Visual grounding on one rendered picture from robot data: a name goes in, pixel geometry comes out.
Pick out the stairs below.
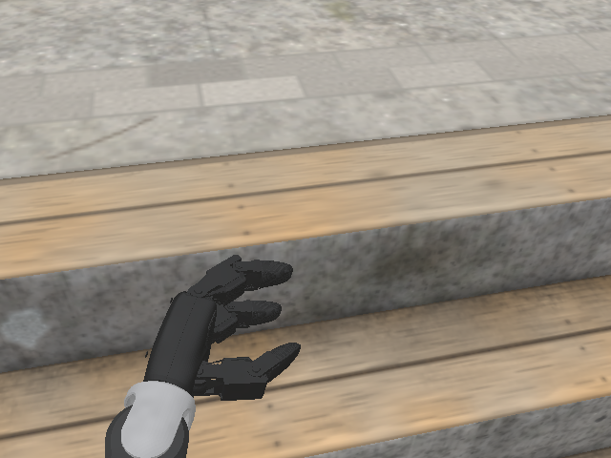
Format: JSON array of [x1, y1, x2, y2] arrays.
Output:
[[0, 198, 611, 458]]

